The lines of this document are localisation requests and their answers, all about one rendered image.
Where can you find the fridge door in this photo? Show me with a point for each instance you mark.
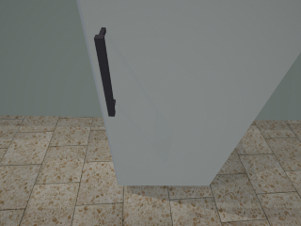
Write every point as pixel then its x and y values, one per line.
pixel 189 77

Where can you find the handle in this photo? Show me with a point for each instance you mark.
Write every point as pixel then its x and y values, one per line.
pixel 105 73

